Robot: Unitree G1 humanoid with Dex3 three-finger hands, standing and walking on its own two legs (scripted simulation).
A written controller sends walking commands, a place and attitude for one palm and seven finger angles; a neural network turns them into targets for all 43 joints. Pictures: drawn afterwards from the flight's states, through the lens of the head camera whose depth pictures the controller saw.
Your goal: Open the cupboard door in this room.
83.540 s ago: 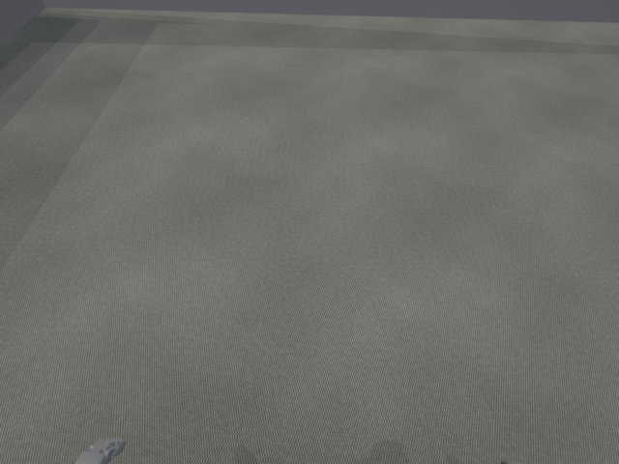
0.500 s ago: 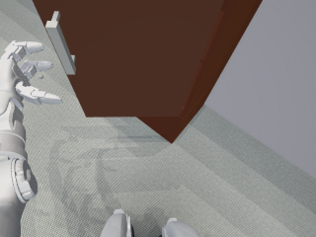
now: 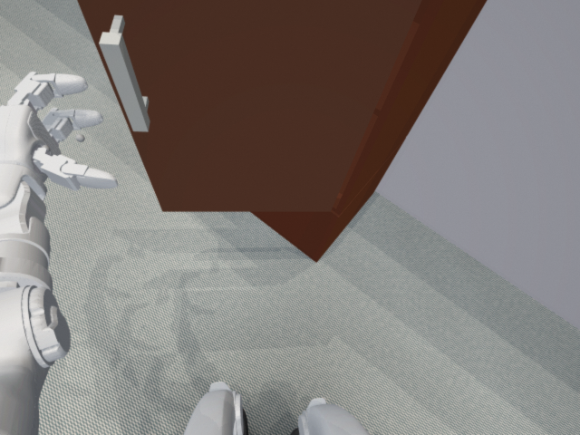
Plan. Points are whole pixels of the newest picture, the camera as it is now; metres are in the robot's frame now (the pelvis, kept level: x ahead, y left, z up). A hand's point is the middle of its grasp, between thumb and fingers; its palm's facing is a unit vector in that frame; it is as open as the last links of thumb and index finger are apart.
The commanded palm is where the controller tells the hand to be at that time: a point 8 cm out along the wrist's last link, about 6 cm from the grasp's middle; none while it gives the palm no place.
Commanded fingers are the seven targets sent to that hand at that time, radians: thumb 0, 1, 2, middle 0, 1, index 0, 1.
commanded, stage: move the hooked fingers beside the handle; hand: left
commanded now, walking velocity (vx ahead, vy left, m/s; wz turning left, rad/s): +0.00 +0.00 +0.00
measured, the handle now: (130, 77) +0.59 +0.20 +0.09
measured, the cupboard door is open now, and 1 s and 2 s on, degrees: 42 42 43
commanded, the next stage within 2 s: slide the fingers in behind the handle in 0.50 s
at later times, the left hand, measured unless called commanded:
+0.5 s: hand (75, 138) +0.48 +0.25 +0.09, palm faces +0.05 -1.00 +0.02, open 14.0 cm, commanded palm +0.46 +0.30 +0.08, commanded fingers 0.00 -0.50 0.30 -0.30 -1.20 -0.30 -1.20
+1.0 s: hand (100, 135) +0.49 +0.23 +0.08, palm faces +0.03 -1.00 +0.02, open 14.0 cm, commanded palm +0.47 +0.27 +0.08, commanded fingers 0.00 -0.50 0.30 -0.30 -1.20 -0.30 -1.20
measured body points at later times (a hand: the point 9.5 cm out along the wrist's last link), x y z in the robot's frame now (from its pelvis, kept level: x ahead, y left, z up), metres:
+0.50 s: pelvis +0.00 +0.00 +0.00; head +0.11 +0.04 +0.44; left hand +0.47 +0.31 +0.09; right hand +0.01 -0.27 -0.10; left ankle +0.05 +0.07 -0.67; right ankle -0.02 -0.11 -0.67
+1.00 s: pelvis +0.00 +0.00 +0.00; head +0.12 +0.03 +0.43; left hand +0.48 +0.28 +0.08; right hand +0.02 -0.28 -0.10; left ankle +0.05 +0.07 -0.67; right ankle -0.02 -0.11 -0.67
